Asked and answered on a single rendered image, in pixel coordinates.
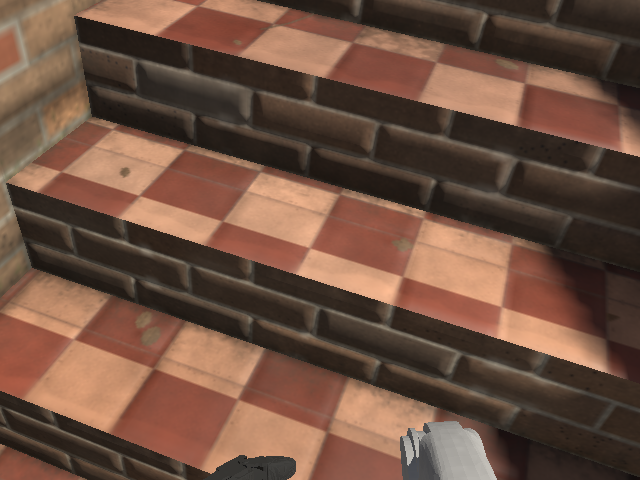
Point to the left robot hand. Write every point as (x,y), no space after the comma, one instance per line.
(258,468)

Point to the robot right thigh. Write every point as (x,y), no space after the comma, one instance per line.
(443,451)

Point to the robot right shin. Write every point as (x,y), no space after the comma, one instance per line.
(476,434)

